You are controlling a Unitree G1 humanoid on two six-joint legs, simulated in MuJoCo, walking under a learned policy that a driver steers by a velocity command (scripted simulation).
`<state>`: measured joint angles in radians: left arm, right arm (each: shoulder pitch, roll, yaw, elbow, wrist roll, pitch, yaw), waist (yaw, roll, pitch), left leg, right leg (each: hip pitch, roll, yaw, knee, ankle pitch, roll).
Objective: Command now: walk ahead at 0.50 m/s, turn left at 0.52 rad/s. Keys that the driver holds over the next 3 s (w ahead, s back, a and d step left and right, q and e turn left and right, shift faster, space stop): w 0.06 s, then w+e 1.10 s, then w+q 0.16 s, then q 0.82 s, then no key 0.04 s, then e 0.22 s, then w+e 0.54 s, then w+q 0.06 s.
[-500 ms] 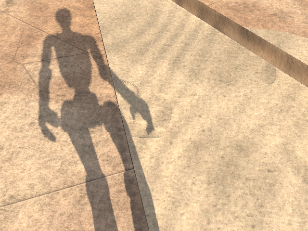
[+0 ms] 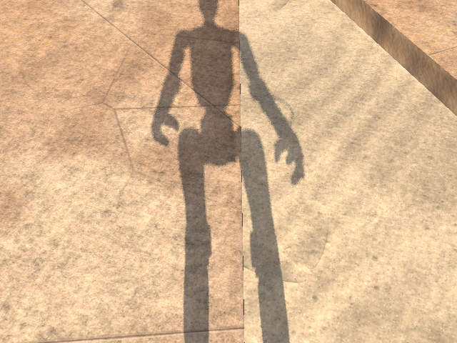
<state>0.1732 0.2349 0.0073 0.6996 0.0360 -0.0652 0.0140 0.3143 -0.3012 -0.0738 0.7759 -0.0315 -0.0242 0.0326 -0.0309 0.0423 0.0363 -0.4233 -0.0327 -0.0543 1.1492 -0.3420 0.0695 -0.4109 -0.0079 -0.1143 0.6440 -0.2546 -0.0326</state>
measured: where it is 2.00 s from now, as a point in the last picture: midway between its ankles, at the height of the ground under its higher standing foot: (285, 210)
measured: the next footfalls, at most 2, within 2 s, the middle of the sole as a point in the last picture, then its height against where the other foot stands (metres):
left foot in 0.34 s outside the picture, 0.04 m lower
right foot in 0.82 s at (263, 307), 0.04 m higher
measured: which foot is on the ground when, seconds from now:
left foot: up 0.00-0.32, down 0.34-0.84, up 0.86-1.00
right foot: down 0.00-0.34, up 0.36-0.80, down 0.82-1.00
